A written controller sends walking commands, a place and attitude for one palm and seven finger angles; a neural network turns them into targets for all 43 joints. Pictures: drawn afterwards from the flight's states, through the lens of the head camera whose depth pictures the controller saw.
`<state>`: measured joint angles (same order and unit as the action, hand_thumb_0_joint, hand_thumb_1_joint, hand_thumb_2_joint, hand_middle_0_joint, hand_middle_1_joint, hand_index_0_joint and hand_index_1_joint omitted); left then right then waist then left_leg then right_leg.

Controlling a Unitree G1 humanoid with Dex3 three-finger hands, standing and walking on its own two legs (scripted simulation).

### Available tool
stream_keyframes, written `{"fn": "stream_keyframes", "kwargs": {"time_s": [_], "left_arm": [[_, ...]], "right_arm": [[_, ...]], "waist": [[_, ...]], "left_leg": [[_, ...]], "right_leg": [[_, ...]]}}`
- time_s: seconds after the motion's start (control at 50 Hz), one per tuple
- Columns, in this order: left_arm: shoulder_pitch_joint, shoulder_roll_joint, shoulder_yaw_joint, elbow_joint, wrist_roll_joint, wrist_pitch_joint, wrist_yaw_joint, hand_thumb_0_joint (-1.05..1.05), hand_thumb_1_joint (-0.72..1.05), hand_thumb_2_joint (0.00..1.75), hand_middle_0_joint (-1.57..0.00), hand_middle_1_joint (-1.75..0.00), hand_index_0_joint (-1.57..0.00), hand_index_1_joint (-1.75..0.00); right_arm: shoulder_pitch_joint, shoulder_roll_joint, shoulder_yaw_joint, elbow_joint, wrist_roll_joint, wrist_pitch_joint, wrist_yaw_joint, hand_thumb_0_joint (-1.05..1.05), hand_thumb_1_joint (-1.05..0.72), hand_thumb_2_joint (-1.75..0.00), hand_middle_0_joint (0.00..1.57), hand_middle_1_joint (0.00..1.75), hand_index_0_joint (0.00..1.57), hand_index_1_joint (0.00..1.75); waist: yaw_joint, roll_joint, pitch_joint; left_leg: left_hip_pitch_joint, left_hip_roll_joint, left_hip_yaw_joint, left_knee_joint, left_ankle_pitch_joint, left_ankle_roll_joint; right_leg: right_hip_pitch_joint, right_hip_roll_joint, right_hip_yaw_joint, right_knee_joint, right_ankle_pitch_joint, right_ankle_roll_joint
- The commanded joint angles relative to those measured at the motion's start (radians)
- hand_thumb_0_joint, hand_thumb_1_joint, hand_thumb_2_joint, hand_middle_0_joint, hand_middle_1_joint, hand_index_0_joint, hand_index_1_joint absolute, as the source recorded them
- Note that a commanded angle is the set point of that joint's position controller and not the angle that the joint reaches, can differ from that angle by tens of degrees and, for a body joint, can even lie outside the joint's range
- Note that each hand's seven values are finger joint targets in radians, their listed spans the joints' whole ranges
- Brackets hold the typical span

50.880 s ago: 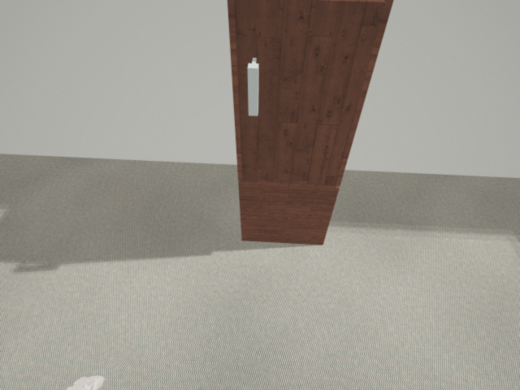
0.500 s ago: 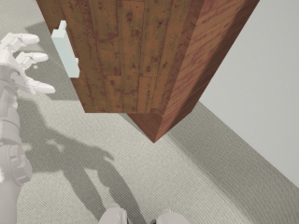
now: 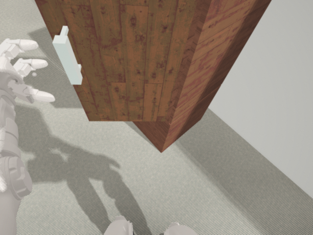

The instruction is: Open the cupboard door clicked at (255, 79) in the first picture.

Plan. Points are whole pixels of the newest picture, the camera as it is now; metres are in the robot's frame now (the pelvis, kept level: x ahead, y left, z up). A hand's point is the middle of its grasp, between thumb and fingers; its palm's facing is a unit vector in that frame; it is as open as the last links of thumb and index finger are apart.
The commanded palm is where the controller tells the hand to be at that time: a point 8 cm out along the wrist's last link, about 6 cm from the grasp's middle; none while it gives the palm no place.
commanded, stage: move the hooked fingers beside the handle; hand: left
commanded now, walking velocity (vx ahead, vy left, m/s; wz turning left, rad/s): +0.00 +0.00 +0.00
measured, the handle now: (71, 56) +0.54 +0.20 +0.10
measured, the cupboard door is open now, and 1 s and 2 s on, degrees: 51 51 51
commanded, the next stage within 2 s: slide the fingers in behind the handle in 0.06 s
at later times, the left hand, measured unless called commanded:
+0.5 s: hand (41, 75) +0.48 +0.25 +0.10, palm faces +0.05 -1.00 +0.01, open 14.0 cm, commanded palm +0.46 +0.30 +0.10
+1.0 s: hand (57, 74) +0.49 +0.22 +0.09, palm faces +0.05 -1.00 +0.01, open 14.0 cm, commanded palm +0.46 +0.26 +0.10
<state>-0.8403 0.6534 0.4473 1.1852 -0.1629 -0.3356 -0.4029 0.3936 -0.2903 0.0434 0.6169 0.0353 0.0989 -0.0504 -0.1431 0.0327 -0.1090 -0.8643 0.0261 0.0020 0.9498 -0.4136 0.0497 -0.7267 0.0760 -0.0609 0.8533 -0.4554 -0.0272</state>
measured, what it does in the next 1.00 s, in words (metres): stands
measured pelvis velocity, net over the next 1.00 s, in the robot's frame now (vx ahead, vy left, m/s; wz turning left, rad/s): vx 0.00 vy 0.00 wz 0.00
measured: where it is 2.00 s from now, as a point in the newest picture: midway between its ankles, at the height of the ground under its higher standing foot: outside the picture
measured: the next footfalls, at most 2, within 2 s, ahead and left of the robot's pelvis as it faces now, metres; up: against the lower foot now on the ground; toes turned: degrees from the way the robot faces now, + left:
none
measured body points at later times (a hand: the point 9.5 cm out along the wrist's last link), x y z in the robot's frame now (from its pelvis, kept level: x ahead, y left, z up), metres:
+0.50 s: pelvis +0.00 +0.00 +0.00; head +0.10 +0.03 +0.44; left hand +0.47 +0.31 +0.10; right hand +0.01 -0.27 -0.11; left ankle +0.02 +0.08 -0.69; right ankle -0.03 -0.11 -0.69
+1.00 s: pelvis +0.00 +0.00 +0.00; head +0.10 +0.02 +0.44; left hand +0.48 +0.27 +0.10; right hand +0.01 -0.27 -0.11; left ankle +0.02 +0.08 -0.69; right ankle -0.03 -0.11 -0.69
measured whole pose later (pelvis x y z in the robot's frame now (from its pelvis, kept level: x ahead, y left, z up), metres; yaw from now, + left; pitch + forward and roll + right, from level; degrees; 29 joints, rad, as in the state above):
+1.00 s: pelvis +0.00 +0.00 +0.00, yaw +0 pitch +18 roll -4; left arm -0.85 0.53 0.39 1.15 -0.14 -0.34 -0.28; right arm 0.40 -0.27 0.04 0.63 0.02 0.08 -0.02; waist -0.15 0.04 -0.11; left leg -0.86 0.02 0.01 0.95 -0.41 0.05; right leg -0.72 0.07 -0.05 0.87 -0.46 -0.02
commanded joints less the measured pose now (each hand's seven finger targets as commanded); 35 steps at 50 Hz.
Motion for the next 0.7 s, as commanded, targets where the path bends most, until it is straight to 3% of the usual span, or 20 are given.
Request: {"fn": "stream_keyframes", "kwargs": {"time_s": [0.0, 0.04, 0.06, 0.08, 0.12, 0.14, 0.2, 0.24, 0.28, 0.3, 0.34, 0.4, 0.44, 0.5, 0.52, 0.56, 0.6, 0.68], "left_arm": [[-0.448, 0.288, 0.028, -0.190, -0.018, -0.060, -0.001, 0.00, -0.50, 0.30, -0.30, -1.20, -0.30, -1.20], [-0.462, 0.335, 0.051, -0.184, -0.004, -0.061, 0.002, 0.00, -0.50, 0.30, -0.30, -1.20, -0.30, -1.20], [-0.476, 0.330, 0.045, -0.189, -0.001, -0.062, 0.003, 0.00, -0.50, 0.30, -0.30, -1.20, -0.30, -1.20], [-0.450, 0.355, 0.069, -0.190, 0.002, -0.065, 0.004, 0.00, -0.50, 0.30, -0.30, -1.20, -0.30, -1.20], [-0.441, 0.325, 0.054, -0.216, -0.006, -0.075, -0.004, 0.00, -0.50, 0.30, -0.30, -1.20, -0.30, -1.20], [-0.428, 0.361, 0.082, -0.208, -0.006, -0.072, -0.004, 0.00, -0.50, 0.30, -0.30, -1.20, -0.30, -1.20], [-0.417, 0.262, 0.019, -0.231, -0.025, -0.067, -0.018, 0.00, -0.50, 0.30, -0.30, -1.20, -0.30, -1.20], [-0.377, 0.294, 0.054, -0.233, -0.029, -0.059, -0.016, 0.00, -0.50, 0.30, -0.30, -1.20, -0.30, -1.20], [-0.348, 0.271, 0.042, -0.233, -0.031, -0.045, -0.012, 0.00, -0.50, 0.30, -0.30, -1.20, -0.30, -1.20], [-0.372, 0.250, 0.023, -0.230, -0.034, -0.044, -0.007, 0.00, -0.50, 0.30, -0.30, -1.20, -0.30, -1.20], [-0.403, 0.247, 0.009, -0.221, -0.022, -0.040, 0.006, 0.00, -0.50, 0.30, -0.30, -1.20, -0.30, -1.20], [-0.447, 0.236, 0.012, -0.252, -0.027, -0.061, 0.027, 0.00, -0.50, 0.30, -0.30, -1.20, -0.30, -1.20], [-0.460, 0.244, 0.014, -0.253, -0.018, -0.073, 0.033, 0.00, -0.50, 0.30, -0.30, -1.20, -0.30, -1.20], [-0.434, 0.263, 0.036, -0.229, -0.013, -0.074, 0.043, 0.00, -0.50, 0.30, -0.30, -1.20, -0.30, -1.20], [-0.445, 0.232, 0.005, -0.225, -0.005, -0.072, 0.042, 0.00, -0.50, 0.30, -0.30, -1.20, -0.30, -1.20], [-0.438, 0.235, 0.010, -0.227, 0.000, -0.067, 0.049, 0.00, -0.50, 0.30, -0.30, -1.20, -0.30, -1.20], [-0.464, 0.201, -0.011, -0.254, -0.007, -0.072, 0.057, 0.00, -0.50, 0.30, -0.30, -1.20, -0.30, -1.20], [-0.433, 0.191, -0.003, -0.252, -0.007, -0.067, 0.072, 0.00, -0.50, 0.30, -0.30, -1.20, -0.30, -1.20]], "right_arm": [[0.143, -0.193, -0.065, -0.046, -0.009, -0.021, -0.020, 0.00, -0.90, -0.90, 0.20, 0.30, 0.20, 0.30], [0.142, -0.196, -0.066, -0.043, -0.009, -0.023, -0.023, 0.00, -0.90, -0.90, 0.20, 0.30, 0.20, 0.30], [0.144, -0.194, -0.065, -0.043, -0.009, -0.024, -0.021, 0.00, -0.90, -0.90, 0.20, 0.30, 0.20, 0.30], [0.144, -0.194, -0.066, -0.047, -0.011, -0.025, -0.022, 0.00, -0.90, -0.90, 0.20, 0.30, 0.20, 0.30], [0.145, -0.190, -0.067, -0.049, -0.011, -0.026, -0.017, 0.00, -0.90, -0.90, 0.20, 0.30, 0.20, 0.30], [0.147, -0.193, -0.070, -0.048, -0.012, -0.026, -0.019, 0.00, -0.90, -0.90, 0.20, 0.30, 0.20, 0.30], [0.143, -0.181, -0.069, -0.055, -0.008, -0.023, -0.014, 0.00, -0.90, -0.90, 0.20, 0.30, 0.20, 0.30], [0.143, -0.188, -0.075, -0.054, -0.009, -0.020, -0.012, 0.00, -0.90, -0.90, 0.20, 0.30, 0.20, 0.30], [0.135, -0.182, -0.072, -0.063, -0.007, -0.016, -0.008, 0.00, -0.90, -0.90, 0.20, 0.30, 0.20, 0.30], [0.137, -0.180, -0.070, -0.060, -0.006, -0.015, -0.008, 0.00, -0.90, -0.90, 0.20, 0.30, 0.20, 0.30], [0.130, -0.184, -0.070, -0.055, -0.006, -0.014, -0.010, 0.00, -0.90, -0.90, 0.20, 0.30, 0.20, 0.30], [0.139, -0.184, -0.071, -0.050, -0.011, -0.023, -0.010, 0.00, -0.90, -0.90, 0.20, 0.30, 0.20, 0.30], [0.136, -0.183, -0.072, -0.044, -0.011, -0.027, -0.009, 0.00, -0.90, -0.90, 0.20, 0.30, 0.20, 0.30], [0.142, -0.183, -0.069, -0.043, -0.014, -0.028, -0.008, 0.00, -0.90, -0.90, 0.20, 0.30, 0.20, 0.30], [0.135, -0.180, -0.069, -0.045, -0.010, -0.028, -0.007, 0.00, -0.90, -0.90, 0.20, 0.30, 0.20, 0.30], [0.138, -0.179, -0.070, -0.046, -0.013, -0.028, -0.004, 0.00, -0.90, -0.90, 0.20, 0.30, 0.20, 0.30], [0.139, -0.175, -0.071, -0.045, -0.016, -0.030, -0.003, 0.00, -0.90, -0.90, 0.20, 0.30, 0.20, 0.30], [0.139, -0.176, -0.075, -0.047, -0.016, -0.032, 0.003, 0.00, -0.90, -0.90, 0.20, 0.30, 0.20, 0.30]], "waist": [[-0.021, 0.117, -0.379], [-0.017, 0.143, -0.400], [-0.022, 0.135, -0.410], [-0.004, 0.152, -0.424], [-0.005, 0.162, -0.473], [0.000, 0.152, -0.463], [-0.007, 0.155, -0.448], [0.010, 0.139, -0.464], [0.014, 0.135, -0.437], [-0.003, 0.117, -0.402], [-0.012, 0.124, -0.362], [-0.018, 0.115, -0.388], [-0.017, 0.141, -0.420], [-0.004, 0.125, -0.422], [-0.017, 0.131, -0.418], [-0.003, 0.160, -0.421], [-0.016, 0.150, -0.421], [-0.002, 0.133, -0.431]], "left_leg": [[0.457, 0.006, -0.088, -0.078, 0.397, -0.006], [0.454, 0.007, -0.087, -0.070, 0.394, -0.008], [0.454, 0.006, -0.085, -0.069, 0.399, -0.007], [0.456, 0.006, -0.085, -0.068, 0.416, -0.010], [0.500, 0.008, -0.085, -0.059, 0.467, -0.012], [0.487, 0.010, -0.084, -0.058, 0.478, -0.012], [0.507, 0.008, -0.080, -0.063, 0.489, -0.010], [0.510, 0.010, -0.082, -0.067, 0.499, -0.012], [0.480, 0.004, -0.069, -0.072, 0.479, -0.007], [0.465, 0.003, -0.069, -0.071, 0.466, -0.003], [0.452, 0.006, -0.076, -0.084, 0.402, -0.007], [0.479, 0.008, -0.087, -0.082, 0.412, -0.007], [0.492, 0.008, -0.088, -0.078, 0.414, -0.011], [0.471, 0.006, -0.084, -0.074, 0.423, -0.010], [0.477, 0.007, -0.083, -0.074, 0.418, -0.011], [0.489, 0.008, -0.087, -0.077, 0.419, -0.015], [0.508, 0.010, -0.093, -0.075, 0.438, -0.015], [0.511, 0.011, -0.094, -0.081, 0.443, -0.018]], "right_leg": [[-0.023, 0.001, 0.033, -0.090, 0.318, 0.005], [-0.025, -0.002, 0.039, -0.085, 0.320, 0.007], [-0.015, -0.001, 0.040, -0.084, 0.328, 0.009], [0.001, -0.001, 0.040, -0.080, 0.340, 0.006], [0.000, 0.002, 0.038, -0.075, 0.373, 0.007], [0.015, 0.002, 0.039, -0.074, 0.389, 0.007], [0.006, 0.006, 0.030, -0.079, 0.389, 0.006], [0.020, 0.006, 0.029, -0.080, 0.400, 0.007], [0.037, 0.005, 0.033, -0.086, 0.407, 0.009], [0.028, 0.005, 0.033, -0.088, 0.403, 0.008], [-0.012, 0.002, 0.031, -0.095, 0.338, 0.009], [-0.017, 0.004, 0.029, -0.091, 0.329, 0.004], [-0.017, 0.001, 0.033, -0.086, 0.331, 0.006], [0.007, 0.001, 0.033, -0.078, 0.343, 0.003], [-0.016, 0.001, 0.035, -0.080, 0.341, 0.008], [-0.019, 0.000, 0.030, -0.079, 0.329, 0.004], [-0.027, 0.002, 0.025, -0.076, 0.331, 0.001], [-0.016, 0.004, 0.024, -0.078, 0.336, 0.003]]}}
